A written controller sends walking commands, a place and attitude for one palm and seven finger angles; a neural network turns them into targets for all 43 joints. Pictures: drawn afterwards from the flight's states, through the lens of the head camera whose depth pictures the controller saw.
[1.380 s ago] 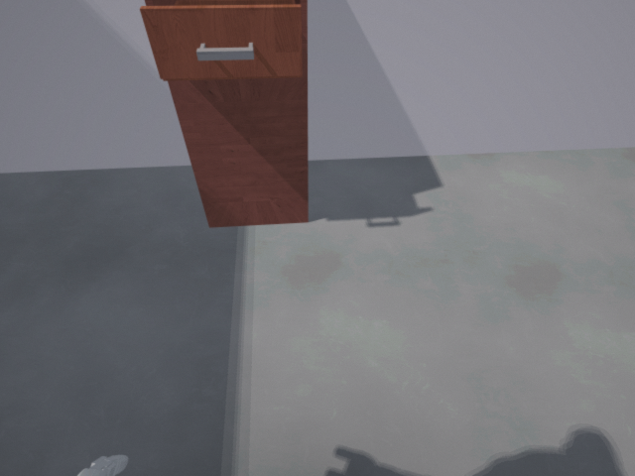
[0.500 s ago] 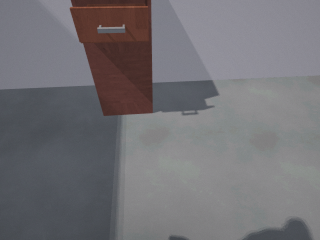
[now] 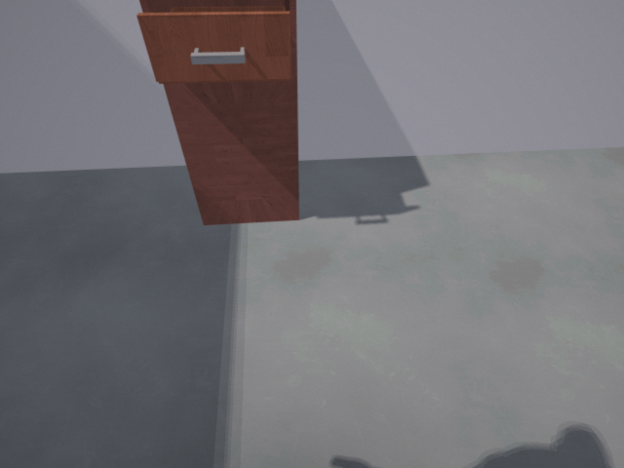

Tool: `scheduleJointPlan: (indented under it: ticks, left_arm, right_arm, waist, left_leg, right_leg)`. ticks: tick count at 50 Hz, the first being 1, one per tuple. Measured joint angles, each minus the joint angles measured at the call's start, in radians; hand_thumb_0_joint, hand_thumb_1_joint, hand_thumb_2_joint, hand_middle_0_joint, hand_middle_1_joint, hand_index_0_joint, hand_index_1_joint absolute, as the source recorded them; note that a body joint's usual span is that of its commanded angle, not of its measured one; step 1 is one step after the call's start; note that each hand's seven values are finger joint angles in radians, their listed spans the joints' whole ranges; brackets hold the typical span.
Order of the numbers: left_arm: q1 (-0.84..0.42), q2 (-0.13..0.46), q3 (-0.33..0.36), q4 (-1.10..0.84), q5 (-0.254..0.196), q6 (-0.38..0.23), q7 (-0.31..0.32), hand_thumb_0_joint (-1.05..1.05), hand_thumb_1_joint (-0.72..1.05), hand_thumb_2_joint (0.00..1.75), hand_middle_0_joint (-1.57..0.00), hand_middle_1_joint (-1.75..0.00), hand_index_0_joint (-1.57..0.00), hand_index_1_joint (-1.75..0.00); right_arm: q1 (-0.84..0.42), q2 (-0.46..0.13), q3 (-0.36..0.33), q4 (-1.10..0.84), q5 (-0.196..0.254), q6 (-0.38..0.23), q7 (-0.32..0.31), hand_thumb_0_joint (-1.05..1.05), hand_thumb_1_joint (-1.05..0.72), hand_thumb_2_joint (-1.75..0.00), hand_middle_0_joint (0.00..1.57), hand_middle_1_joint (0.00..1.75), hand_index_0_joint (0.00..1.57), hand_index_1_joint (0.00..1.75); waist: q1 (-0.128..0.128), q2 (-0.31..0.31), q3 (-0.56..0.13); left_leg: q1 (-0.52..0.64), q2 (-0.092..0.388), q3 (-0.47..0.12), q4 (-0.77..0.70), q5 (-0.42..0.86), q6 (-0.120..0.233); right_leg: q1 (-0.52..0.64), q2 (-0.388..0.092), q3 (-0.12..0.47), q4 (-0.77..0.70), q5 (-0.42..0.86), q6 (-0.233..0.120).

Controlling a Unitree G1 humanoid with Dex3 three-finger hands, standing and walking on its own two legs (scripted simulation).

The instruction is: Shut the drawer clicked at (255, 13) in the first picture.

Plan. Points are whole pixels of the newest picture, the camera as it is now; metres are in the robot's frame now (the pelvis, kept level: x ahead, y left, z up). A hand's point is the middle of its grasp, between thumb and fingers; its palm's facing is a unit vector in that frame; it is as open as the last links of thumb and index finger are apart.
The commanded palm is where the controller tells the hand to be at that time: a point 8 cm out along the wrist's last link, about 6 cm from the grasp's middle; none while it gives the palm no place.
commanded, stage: look at it before walking up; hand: left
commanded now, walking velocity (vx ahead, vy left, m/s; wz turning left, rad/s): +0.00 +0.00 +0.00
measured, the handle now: (219, 54) +1.07 +0.31 +0.05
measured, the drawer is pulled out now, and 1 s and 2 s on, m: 0.14 0.14 0.14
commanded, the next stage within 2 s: walk to a spot facing it in 0.06 s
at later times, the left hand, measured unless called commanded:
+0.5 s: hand out of the picture +0.03 +0.21 -0.20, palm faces +0.02 -0.99 -0.16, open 7.4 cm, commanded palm none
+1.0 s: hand (229, 370) +0.31 +0.17 -0.18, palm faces +0.08 -0.98 -0.20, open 7.2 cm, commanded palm none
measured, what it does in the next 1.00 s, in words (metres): walks ahead: right foot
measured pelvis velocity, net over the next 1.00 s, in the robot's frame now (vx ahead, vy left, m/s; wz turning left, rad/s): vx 0.24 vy -0.02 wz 0.07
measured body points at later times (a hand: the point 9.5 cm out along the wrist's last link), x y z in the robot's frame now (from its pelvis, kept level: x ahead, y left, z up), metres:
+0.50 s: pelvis +0.06 +0.02 -0.02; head +0.05 +0.04 +0.43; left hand +0.03 +0.26 -0.18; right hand +0.04 -0.22 -0.16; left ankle +0.00 +0.13 -0.75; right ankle +0.00 -0.10 -0.72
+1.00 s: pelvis +0.24 -0.02 -0.02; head +0.25 -0.01 +0.43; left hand +0.31 +0.22 -0.16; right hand +0.22 -0.25 -0.17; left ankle +0.21 +0.10 -0.67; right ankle +0.28 -0.12 -0.75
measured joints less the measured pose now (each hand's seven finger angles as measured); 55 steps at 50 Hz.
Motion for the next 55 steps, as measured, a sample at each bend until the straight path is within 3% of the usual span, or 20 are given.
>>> scheduleJointPlan:
  ticks: [11, 18, 21, 23, 25, 27, 30, 35, 39, 41, 42, 44, 46, 48, 50, 55]
  left_arm:
    - [0.01, -0.004, 0.001, 0.006, -0.002, -0.001, 0.006, 0.0, 0.9, 0.9, -0.21, -0.3, -0.2, -0.3]
    - [0.107, -0.066, 0.01, -0.006, 0.006, 0.01, -0.004, 0.0, 0.9, 0.9, -0.2, -0.3, -0.2, -0.3]
    - [0.164, -0.098, 0.018, -0.002, 0.005, 0.005, -0.008, 0.0, 0.9, 0.9, -0.2, -0.3, -0.2, -0.3]
    - [0.203, -0.113, 0.025, 0.01, 0.005, 0.009, -0.01, 0.0, 0.9, 0.9, -0.2, -0.3, -0.2, -0.3]
    - [0.224, -0.129, 0.027, 0.028, 0.008, 0.021, -0.01, 0.0, 0.9, 0.9, -0.2, -0.3, -0.2, -0.3]
    - [0.221, -0.141, 0.031, 0.037, 0.01, 0.022, -0.015, 0.0, 0.9, 0.9, -0.2, -0.3, -0.2, -0.3]
    - [0.187, -0.152, 0.039, 0.024, 0.011, 0.015, -0.023, 0.01, 0.9, 0.9, -0.2, -0.3, -0.2, -0.29]
    - [0.094, -0.149, 0.055, -0.017, 0.01, 0.008, -0.023, 0.02, 0.93, 0.9, -0.2, -0.3, -0.2, -0.3]
    - [0.024, -0.143, 0.065, -0.054, 0.007, -0.011, -0.026, 0.01, 0.93, 0.9, -0.2, -0.3, -0.2, -0.29]
    - [0.005, -0.134, 0.067, -0.077, 0.013, -0.044, -0.023, 0.01, 0.93, 0.9, -0.2, -0.3, -0.2, -0.29]
    - [-0.005, -0.135, 0.07, -0.085, 0.013, -0.061, -0.016, 0.01, 0.92, 0.9, -0.2, -0.3, -0.2, -0.29]
    - [-0.011, -0.145, 0.068, -0.089, 0.007, -0.076, -0.006, 0.0, 0.92, 0.9, -0.2, -0.3, -0.2, -0.29]
    - [0.004, -0.158, 0.061, -0.082, 0.008, -0.075, 0.006, 0.0, 0.92, 0.9, -0.2, -0.3, -0.2, -0.29]
    - [0.029, -0.174, 0.054, -0.062, 0.014, -0.069, 0.015, 0.0, 0.91, 0.9, -0.2, -0.3, -0.2, -0.29]
    - [0.056, -0.173, 0.067, -0.047, 0.012, -0.064, 0.031, -0.01, 0.94, 0.9, -0.2, -0.3, -0.2, -0.3]
    - [0.112, -0.153, 0.057, -0.023, 0.019, -0.051, 0.021, -0.01, 0.94, 0.9, -0.2, -0.3, -0.2, -0.3]
  right_arm:
    - [-0.002, 0.002, 0.002, 0.003, -0.002, 0.004, -0.004, 0.01, -0.91, -0.9, 0.2, 0.3, 0.2, 0.3]
    - [0.095, 0.059, 0.0, -0.004, -0.016, 0.02, 0.003, 0.01, -0.91, -0.9, 0.2, 0.3, 0.19, 0.3]
    - [0.155, 0.092, -0.005, -0.003, -0.015, 0.01, 0.005, 0.01, -0.91, -0.9, 0.2, 0.3, 0.19, 0.3]
    - [0.189, 0.12, -0.009, 0.001, -0.017, -0.004, 0.006, 0.01, -0.91, -0.9, 0.2, 0.3, 0.19, 0.3]
    - [0.227, 0.148, -0.014, -0.001, -0.019, -0.028, -0.001, 0.01, -0.91, -0.9, 0.2, 0.3, 0.2, 0.3]
    - [0.271, 0.177, -0.013, 0.002, -0.016, -0.046, -0.011, 0.01, -0.91, -0.9, 0.2, 0.3, 0.2, 0.3]
    - [0.335, 0.215, -0.011, 0.031, -0.014, -0.058, -0.019, 0.01, -0.91, -0.9, 0.2, 0.3, 0.2, 0.3]
    - [0.408, 0.249, -0.014, 0.086, -0.016, -0.059, -0.026, 0.01, -0.91, -0.9, 0.2, 0.3, 0.2, 0.3]
    - [0.433, 0.247, -0.023, 0.117, -0.016, -0.052, -0.025, 0.01, -0.91, -0.9, 0.2, 0.3, 0.2, 0.3]
    - [0.444, 0.249, -0.026, 0.126, -0.009, -0.044, -0.02, 0.01, -0.91, -0.9, 0.2, 0.3, 0.2, 0.3]
    - [0.433, 0.248, -0.028, 0.125, -0.004, -0.035, -0.016, 0.01, -0.91, -0.9, 0.2, 0.3, 0.2, 0.3]
    - [0.389, 0.234, -0.038, 0.113, 0.001, -0.018, -0.012, 0.01, -0.91, -0.9, 0.2, 0.3, 0.2, 0.3]
    - [0.329, 0.213, -0.05, 0.085, -0.005, -0.006, -0.009, 0.01, -0.91, -0.9, 0.2, 0.3, 0.2, 0.3]
    - [0.267, 0.192, -0.06, 0.043, -0.011, -0.003, -0.008, 0.01, -0.91, -0.9, 0.2, 0.3, 0.19, 0.3]
    - [0.215, 0.179, -0.067, -0.004, -0.013, -0.001, -0.006, 0.01, -0.91, -0.9, 0.2, 0.3, 0.19, 0.3]
    - [0.11, 0.163, -0.072, -0.09, -0.013, -0.007, 0.01, 0.01, -0.92, -0.9, 0.19, 0.3, 0.19, 0.3]
  waist:
    - [0.001, 0.0, -0.005]
    - [0.004, 0.003, -0.054]
    - [0.002, -0.002, -0.056]
    - [0.004, -0.027, -0.053]
    - [-0.006, -0.035, -0.048]
    - [-0.022, -0.038, -0.032]
    - [-0.033, -0.035, -0.008]
    - [-0.044, -0.014, 0.031]
    - [-0.058, 0.01, 0.056]
    - [-0.053, 0.005, 0.057]
    - [-0.05, 0.006, 0.062]
    - [-0.046, 0.015, 0.066]
    - [-0.043, 0.019, 0.053]
    - [-0.047, 0.021, 0.032]
    - [-0.049, 0.02, 0.007]
    - [-0.025, 0.005, -0.019]
  left_leg:
    - [0.006, 0.004, -0.003, -0.001, -0.003, -0.003]
    - [-0.056, 0.018, -0.001, 0.171, -0.182, 0.018]
    - [-0.062, 0.026, 0.021, 0.202, -0.159, 0.026]
    - [-0.046, 0.011, 0.043, 0.209, -0.165, 0.026]
    - [-0.021, 0.004, 0.061, 0.193, -0.191, 0.034]
    - [0.018, -0.001, 0.066, 0.141, -0.181, 0.037]
    - [0.083, -0.003, 0.062, 0.046, -0.155, 0.039]
    - [0.18, 0.009, 0.061, -0.053, -0.155, 0.018]
    - [0.233, 0.035, 0.065, -0.026, -0.225, -0.009]
    - [0.187, 0.049, 0.063, 0.15, -0.302, -0.007]
    - [0.115, 0.053, 0.05, 0.337, -0.322, 0.006]
    - [-0.041, 0.056, 0.021, 0.688, -0.298, 0.033]
    - [-0.179, 0.068, 0.025, 0.861, -0.232, 0.044]
    - [-0.283, 0.087, 0.038, 0.877, -0.185, 0.038]
    - [-0.352, 0.104, 0.051, 0.803, -0.152, 0.025]
    - [-0.37, 0.12, 0.097, 0.504, -0.08, 0.008]
  right_leg:
    - [0.01, 0.003, -0.003, -0.008, -0.001, -0.002]
    - [-0.005, 0.011, -0.016, 0.063, -0.074, -0.008]
    - [0.0, 0.004, -0.029, 0.102, -0.118, 0.0]
    - [-0.018, -0.015, -0.017, 0.174, -0.177, -0.01]
    - [-0.095, -0.018, -0.021, 0.364, -0.25, -0.02]
    - [-0.184, -0.026, -0.038, 0.539, -0.248, -0.023]
    - [-0.294, -0.053, -0.069, 0.624, -0.194, -0.011]
    - [-0.373, -0.089, -0.104, 0.445, -0.085, -0.007]
    - [-0.333, -0.07, -0.131, 0.274, -0.032, -0.032]
    - [-0.275, -0.065, -0.144, 0.205, 0.032, -0.05]
    - [-0.279, -0.068, -0.153, 0.244, 0.04, -0.049]
    - [-0.255, -0.066, -0.175, 0.284, -0.017, -0.045]
    - [-0.21, -0.06, -0.19, 0.256, -0.045, -0.04]
    - [-0.161, -0.056, -0.204, 0.204, -0.041, -0.03]
    - [-0.116, -0.053, -0.222, 0.155, -0.041, -0.027]
    - [-0.025, -0.061, -0.258, 0.099, -0.072, -0.004]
